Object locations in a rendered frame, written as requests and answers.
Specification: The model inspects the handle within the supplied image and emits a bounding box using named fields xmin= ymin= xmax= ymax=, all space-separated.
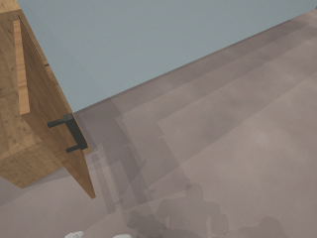
xmin=47 ymin=113 xmax=88 ymax=153

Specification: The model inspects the cupboard door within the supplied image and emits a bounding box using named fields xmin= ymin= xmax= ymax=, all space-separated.
xmin=13 ymin=20 xmax=96 ymax=199

